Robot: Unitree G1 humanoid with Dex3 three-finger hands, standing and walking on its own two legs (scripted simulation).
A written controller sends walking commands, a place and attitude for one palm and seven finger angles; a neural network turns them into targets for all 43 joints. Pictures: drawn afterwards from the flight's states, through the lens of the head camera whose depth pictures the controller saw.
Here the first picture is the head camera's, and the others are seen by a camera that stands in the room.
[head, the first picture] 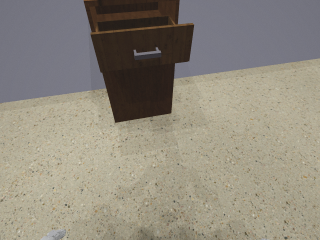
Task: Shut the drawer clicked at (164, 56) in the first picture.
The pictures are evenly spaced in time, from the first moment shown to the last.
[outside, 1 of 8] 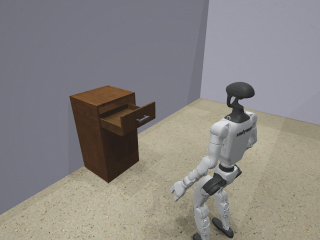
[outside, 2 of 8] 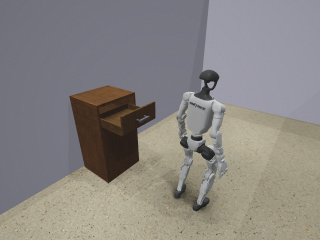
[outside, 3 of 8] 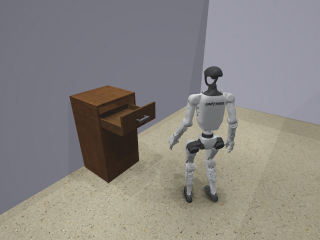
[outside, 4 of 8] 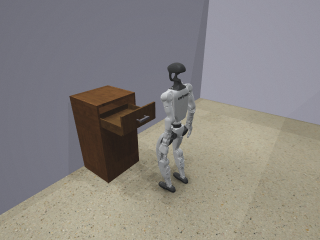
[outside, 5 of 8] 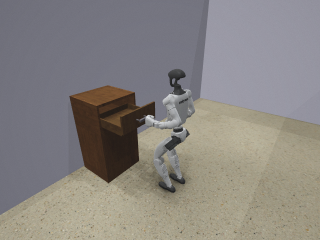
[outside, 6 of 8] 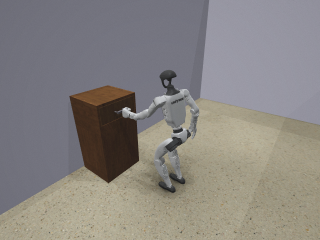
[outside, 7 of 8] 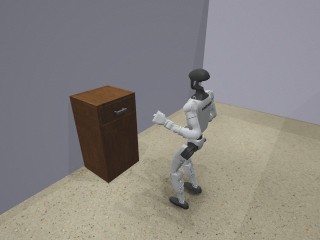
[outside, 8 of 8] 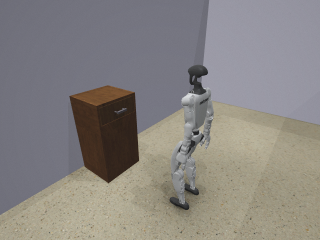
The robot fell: no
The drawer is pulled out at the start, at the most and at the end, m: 0.30 0.30 0.00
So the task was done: yes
